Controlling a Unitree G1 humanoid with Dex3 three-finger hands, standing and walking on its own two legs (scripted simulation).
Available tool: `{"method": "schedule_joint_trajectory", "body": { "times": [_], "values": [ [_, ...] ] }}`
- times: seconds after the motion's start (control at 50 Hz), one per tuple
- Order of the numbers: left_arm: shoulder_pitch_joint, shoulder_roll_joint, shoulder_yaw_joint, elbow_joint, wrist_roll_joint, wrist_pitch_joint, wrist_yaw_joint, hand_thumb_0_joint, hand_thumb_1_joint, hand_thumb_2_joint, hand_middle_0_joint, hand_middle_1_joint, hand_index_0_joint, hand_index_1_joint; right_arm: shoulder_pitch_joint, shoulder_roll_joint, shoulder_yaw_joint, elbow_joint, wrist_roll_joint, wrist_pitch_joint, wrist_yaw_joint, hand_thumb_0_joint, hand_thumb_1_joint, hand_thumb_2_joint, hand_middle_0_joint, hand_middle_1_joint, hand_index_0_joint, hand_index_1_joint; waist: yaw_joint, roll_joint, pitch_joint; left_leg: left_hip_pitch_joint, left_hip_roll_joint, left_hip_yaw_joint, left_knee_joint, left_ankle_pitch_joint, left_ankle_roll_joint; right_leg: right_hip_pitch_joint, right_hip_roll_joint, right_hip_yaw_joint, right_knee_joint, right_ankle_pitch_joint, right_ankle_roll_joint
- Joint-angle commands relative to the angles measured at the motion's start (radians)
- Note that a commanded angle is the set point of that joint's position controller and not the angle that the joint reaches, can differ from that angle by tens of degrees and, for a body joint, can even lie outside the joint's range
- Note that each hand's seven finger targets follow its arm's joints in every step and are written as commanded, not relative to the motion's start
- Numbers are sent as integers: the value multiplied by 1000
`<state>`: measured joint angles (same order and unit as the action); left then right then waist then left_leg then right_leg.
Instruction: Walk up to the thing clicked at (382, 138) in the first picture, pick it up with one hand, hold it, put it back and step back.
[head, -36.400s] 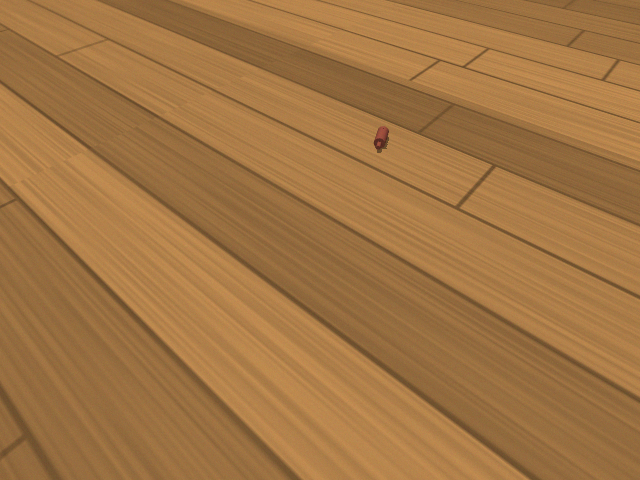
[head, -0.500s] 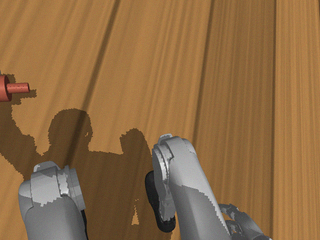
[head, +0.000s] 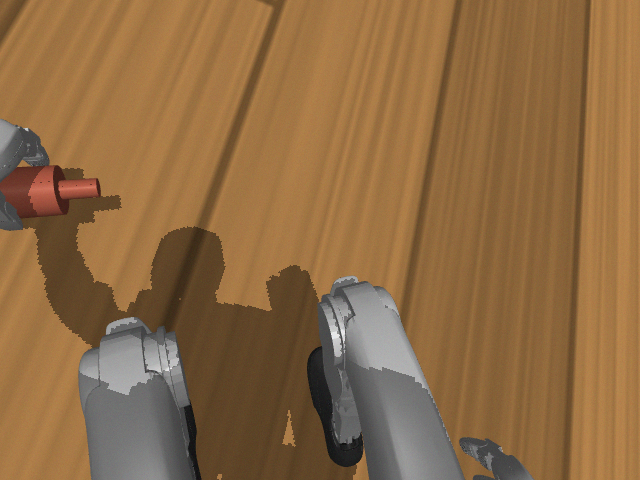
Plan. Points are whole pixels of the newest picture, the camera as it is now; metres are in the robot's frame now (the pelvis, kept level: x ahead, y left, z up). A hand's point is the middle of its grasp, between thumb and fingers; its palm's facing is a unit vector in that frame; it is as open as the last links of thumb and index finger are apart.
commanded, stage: lift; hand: left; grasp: from above
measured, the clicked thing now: (23, 192) +0.49 +0.29 -0.18
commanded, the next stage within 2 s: hold in 1.40 s
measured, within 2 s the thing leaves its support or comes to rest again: neither
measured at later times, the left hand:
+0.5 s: hand out of the picture +0.41 +0.30 +0.02, palm faces -0.47 -0.07 -0.88, open 8.9 cm
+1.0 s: hand out of the picture +0.33 +0.28 +0.21, palm faces -0.47 -0.09 -0.88, open 8.9 cm
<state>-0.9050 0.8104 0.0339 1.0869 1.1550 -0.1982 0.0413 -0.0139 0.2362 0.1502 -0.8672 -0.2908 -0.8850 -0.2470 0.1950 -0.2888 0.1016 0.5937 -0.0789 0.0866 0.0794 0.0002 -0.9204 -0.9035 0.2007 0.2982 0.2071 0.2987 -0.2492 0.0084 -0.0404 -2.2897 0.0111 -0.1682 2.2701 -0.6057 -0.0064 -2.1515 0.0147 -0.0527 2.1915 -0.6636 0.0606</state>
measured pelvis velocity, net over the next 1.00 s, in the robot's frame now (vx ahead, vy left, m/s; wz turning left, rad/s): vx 0.03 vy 0.00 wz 0.12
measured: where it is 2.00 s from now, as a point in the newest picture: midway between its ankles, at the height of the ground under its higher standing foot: (263, 446)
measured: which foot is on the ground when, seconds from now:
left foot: down 0.00-1.00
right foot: down 0.00-1.00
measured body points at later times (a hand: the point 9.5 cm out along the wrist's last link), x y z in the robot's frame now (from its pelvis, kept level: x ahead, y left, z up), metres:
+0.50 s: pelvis +0.01 +0.00 +0.11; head +0.19 +0.06 +0.52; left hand +0.43 +0.30 +0.07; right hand +0.14 -0.26 +0.00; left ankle +0.09 +0.13 -0.33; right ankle +0.11 -0.14 -0.33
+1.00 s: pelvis +0.03 +0.00 +0.29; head +0.11 +0.02 +0.73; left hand +0.35 +0.28 +0.26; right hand +0.16 -0.26 +0.17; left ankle +0.09 +0.13 -0.33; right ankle +0.11 -0.14 -0.33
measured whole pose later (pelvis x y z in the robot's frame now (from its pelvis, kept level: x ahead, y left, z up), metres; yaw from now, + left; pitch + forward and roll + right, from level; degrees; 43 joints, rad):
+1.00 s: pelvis +0.03 +0.00 +0.29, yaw +7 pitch +18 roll -3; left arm -0.35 0.49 -0.13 0.80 1.04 -0.14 0.08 -0.01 0.20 0.28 -0.80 -0.39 -0.81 -0.35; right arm 0.21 -0.25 -0.03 0.73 0.03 0.03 -0.05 0.00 -0.90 -0.90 0.20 0.30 0.21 0.30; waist -0.08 0.05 -0.14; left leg -1.12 0.05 -0.04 1.29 -0.47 -0.01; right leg -1.06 -0.01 -0.01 1.24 -0.49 0.04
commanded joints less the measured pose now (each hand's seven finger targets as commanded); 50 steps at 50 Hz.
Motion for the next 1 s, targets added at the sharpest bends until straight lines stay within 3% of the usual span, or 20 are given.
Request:
{"method": "schedule_joint_trajectory", "body": {
  "times": [0.0, 0.06, 0.12, 0.16, 0.18, 0.22, 0.26, 0.3, 0.34, 0.38, 0.44, 0.48, 0.5, 0.54, 0.66, 0.68, 0.78, 0.92, 0.96, 0.98],
  "values": [
    [-355, 297, 77, -296, -56, -13, 13, 0, 897, 520, -1201, -448, -1227, -421, 178, -239, -118, -26, 5, 8, -26, 0, -918, -907, 199, 300, 199, 300, 25, 369, -811, 730, 0, 101, -279, 160, 30, 317, 22, -70, -262, 214, -100],
    [-329, 287, 88, -343, -76, -26, 4, 0, 864, 543, -1169, -465, -1193, -439, 163, -230, -134, -24, 14, 12, -37, 0, -915, -906, 199, 300, 199, 300, 46, 366, -829, 759, -4, 107, -322, 139, 29, 326, 16, -58, -289, 197, -103],
    [-270, 239, 66, -345, -87, -38, 1, 0, 822, 553, -1143, -460, -1163, -439, 158, -212, -139, -22, 23, 11, -42, 0, -912, -904, 200, 300, 199, 300, 48, 341, -795, 771, 2, 97, -381, 83, 33, 354, 16, -55, -325, 173, -94],
    [-254, 261, 90, -382, -92, -39, 6, 0, 822, 567, -1130, -487, -1153, -462, 151, -209, -148, -27, 28, 11, -46, 0, -910, -904, 200, 300, 199, 300, 65, 331, -821, 802, 0, 99, -403, 98, 35, 388, 12, -49, -347, 185, -92],
    [-266, 246, 78, -419, -101, -41, 7, 0, 830, 570, -1134, -499, -1159, -473, 144, -202, -150, -33, 30, 11, -48, 0, -909, -904, 200, 300, 199, 300, 66, 332, -846, 822, 4, 99, -421, 86, 36, 410, 16, -47, -360, 183, -90],
    [-203, 207, 65, -384, -109, -30, 8, 0, 818, 575, -1116, -513, -1142, -484, 139, -204, -153, -26, 38, 11, -52, 0, -909, -904, 200, 300, 199, 300, 67, 315, -799, 855, 10, 75, -475, 71, 32, 407, 13, -54, -373, 177, -86],
    [-196, 244, 92, -443, -113, -27, 14, 0, 776, 561, -1077, -514, -1104, -484, 134, -200, -163, -27, 46, 9, -60, 0, -908, -903, 200, 300, 199, 300, 89, 309, -852, 900, 5, 86, -485, 112, 35, 461, 11, -45, -409, 199, -86],
    [-136, 176, 60, -443, -118, -19, 11, 0, 776, 563, -1084, -506, -1108, -479, 133, -184, -164, -29, 46, 10, -62, 0, -907, -903, 200, 300, 199, 300, 86, 271, -826, 910, 4, 100, -508, 130, 38, 507, 11, -39, -455, 209, -82],
    [-132, 198, 71, -497, -125, -15, 10, 0, 776, 561, -1075, -520, -1103, -489, 117, -179, -171, -29, 53, 7, -71, 0, -906, -902, 200, 300, 199, 300, 102, 287, -847, 962, 4, 108, -541, 132, 37, 556, 13, -32, -495, 207, -83],
    [-97, 155, 54, -511, -137, -7, 8, 0, 767, 570, -1077, -498, -1098, -474, 116, -175, -173, -25, 57, 5, -75, 0, -902, -901, 200, 300, 199, 300, 99, 267, -805, 987, 10, 97, -587, 127, 36, 578, 9, -34, -523, 207, -79],
    [-67, 156, 62, -543, -137, 9, 14, 0, 763, 568, -1059, -525, -1087, -495, 99, -168, -178, -23, 64, 3, -86, 0, -901, -900, 200, 300, 199, 300, 116, 263, -816, 1079, 15, 89, -657, 129, 32, 641, 10, -31, -578, 209, -78],
    [-8, 127, 58, -538, -146, 21, 17, 0, 759, 571, -1054, -522, -1082, -491, 91, -163, -178, -23, 69, 1, -91, 0, -899, -900, 200, 300, 199, 300, 119, 242, -780, 1100, 13, 88, -704, 134, 31, 688, 5, -28, -621, 213, -74],
    [18, 89, 34, -544, -149, 27, 17, 0, 755, 562, -1052, -515, -1079, -485, 84, -154, -176, -20, 71, 0, -94, 0, -898, -899, 200, 300, 199, 300, 120, 240, -753, 1119, 18, 84, -736, 125, 30, 702, 9, -31, -644, 210, -74],
    [27, 111, 49, -600, -151, 34, 22, 0, 743, 566, -1039, -523, -1068, -492, 70, -151, -180, -18, 78, -3, -103, 0, -899, -899, 200, 300, 200, 300, 135, 253, -780, 1186, 18, 90, -782, 122, 28, 769, 11, -23, -697, 208, -74],
    [125, 53, 25, -621, -162, 59, 43, 0, 787, 585, -1083, -516, -1108, -490, 32, -132, -174, -6, 96, -20, -130, 0, -898, -898, 200, 300, 200, 300, 147, 198, -653, 1274, 17, 91, -961, 24, 21, 932, 18, -5, -862, 145, -71],
    [176, 26, 13, -575, -157, 65, 42, 0, 782, 590, -1086, -500, -1107, -478, 29, -127, -173, 4, 97, -25, -134, 0, -898, -898, 200, 300, 200, 300, 142, 177, -598, 1270, 19, 92, -978, 28, 21, 944, 17, 0, -885, 149, -69],
    [214, -25, -17, -525, -151, 63, 59, 0, 755, 570, -1060, -521, -1085, -495, 37, -111, -172, 25, 102, -49, -145, 0, -905, -901, 200, 300, 200, 300, 151, 125, -514, 1350, 12, 111, -1073, 85, 21, 1076, 17, 20, -1017, 176, -71],
    [183, -103, -82, -496, -138, 47, 92, 0, 760, 551, -1053, -538, -1085, -505, 38, -104, -180, 43, 103, -87, -144, 0, -908, -902, 200, 300, 200, 300, 159, 127, -451, 1496, 12, 115, -1227, 90, 14, 1204, 23, 30, -1163, 183, -69],
    [206, -84, -62, -462, -123, 50, 112, 0, 749, 558, -1042, -551, -1075, -517, 44, -107, -181, 46, 106, -92, -143, 0, -908, -902, 200, 300, 199, 300, 168, 107, -442, 1528, 5, 129, -1253, 123, 14, 1248, 22, 34, -1204, 202, -70],
    [202, -114, -84, -455, -120, 54, 121, 0, 753, 580, -1053, -562, -1083, -531, 49, -102, -179, 48, 105, -94, -141, 0, -909, -903, 200, 300, 199, 300, 164, 96, -425, 1535, -1, 142, -1257, 151, 16, 1263, 20, 40, -1230, 221, -70]
  ]
}}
